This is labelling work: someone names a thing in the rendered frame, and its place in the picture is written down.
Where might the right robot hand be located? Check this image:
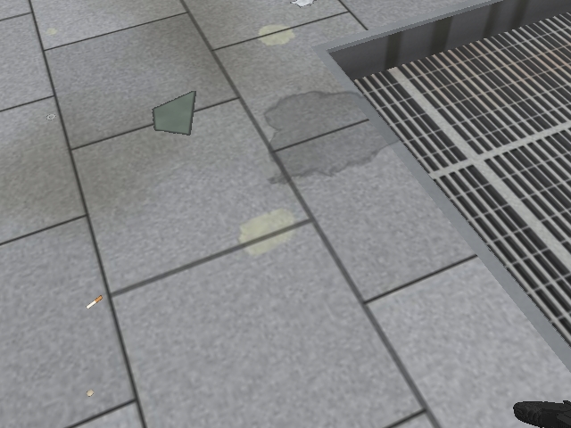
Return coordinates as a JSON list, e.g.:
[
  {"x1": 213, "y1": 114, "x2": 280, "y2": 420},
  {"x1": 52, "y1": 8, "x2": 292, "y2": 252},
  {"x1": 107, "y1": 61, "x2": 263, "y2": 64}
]
[{"x1": 513, "y1": 400, "x2": 571, "y2": 428}]

